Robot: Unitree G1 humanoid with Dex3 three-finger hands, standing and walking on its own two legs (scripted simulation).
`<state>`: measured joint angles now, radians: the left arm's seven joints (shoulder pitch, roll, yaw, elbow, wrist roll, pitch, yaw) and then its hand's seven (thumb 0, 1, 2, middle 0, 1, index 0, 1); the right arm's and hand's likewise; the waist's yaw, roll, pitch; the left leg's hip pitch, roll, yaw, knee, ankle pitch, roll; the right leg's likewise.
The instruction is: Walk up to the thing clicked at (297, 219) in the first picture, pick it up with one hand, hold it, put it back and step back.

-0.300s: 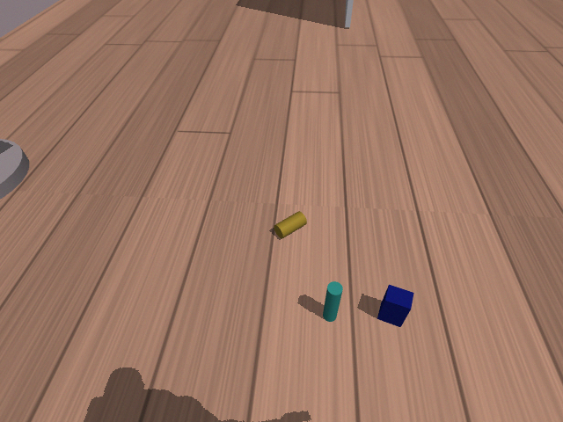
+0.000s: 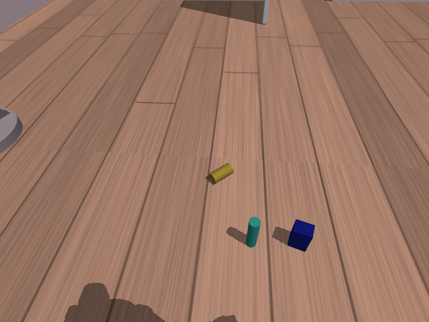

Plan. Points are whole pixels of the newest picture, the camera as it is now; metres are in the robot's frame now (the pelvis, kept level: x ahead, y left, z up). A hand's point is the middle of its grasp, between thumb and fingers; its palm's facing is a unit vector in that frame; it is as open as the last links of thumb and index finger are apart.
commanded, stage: stand
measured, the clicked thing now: (221, 173) +1.09 -0.02 -0.75
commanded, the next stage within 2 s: walk up in 0.82 s
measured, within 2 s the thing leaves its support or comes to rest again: neither
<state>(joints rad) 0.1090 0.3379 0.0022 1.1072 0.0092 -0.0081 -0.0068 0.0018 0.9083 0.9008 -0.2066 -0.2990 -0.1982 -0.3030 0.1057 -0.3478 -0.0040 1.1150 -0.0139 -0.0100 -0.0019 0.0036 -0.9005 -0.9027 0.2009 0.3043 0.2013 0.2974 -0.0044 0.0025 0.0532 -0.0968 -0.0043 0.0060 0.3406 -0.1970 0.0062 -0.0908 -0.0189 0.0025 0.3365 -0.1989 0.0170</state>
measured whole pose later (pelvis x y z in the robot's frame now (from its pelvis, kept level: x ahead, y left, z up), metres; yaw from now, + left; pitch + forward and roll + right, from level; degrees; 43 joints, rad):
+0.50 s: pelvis +0.00 +0.00 +0.00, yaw +0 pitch -3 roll +0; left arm 0.13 0.34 0.00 1.11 0.01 -0.01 -0.01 0.00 0.91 0.90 -0.21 -0.30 -0.20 -0.30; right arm 0.12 -0.35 0.00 1.12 -0.01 -0.01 0.00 0.00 -0.90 -0.90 0.20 0.30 0.20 0.30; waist 0.00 0.00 0.05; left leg -0.10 -0.01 0.00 0.33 -0.19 0.01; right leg -0.09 -0.02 0.00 0.33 -0.19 0.02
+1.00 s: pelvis -0.01 -0.02 -0.01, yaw +6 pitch -1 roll +0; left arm 0.08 0.39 0.06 0.99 0.02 0.02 -0.01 0.00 0.91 0.90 -0.21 -0.30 -0.20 -0.30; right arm 0.17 -0.38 -0.06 1.00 -0.02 0.02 0.00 0.00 -0.90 -0.90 0.20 0.30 0.20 0.30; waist -0.01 0.00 0.09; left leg -0.25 -0.02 -0.10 0.52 -0.24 0.00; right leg -0.19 -0.02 -0.08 0.50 -0.28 -0.01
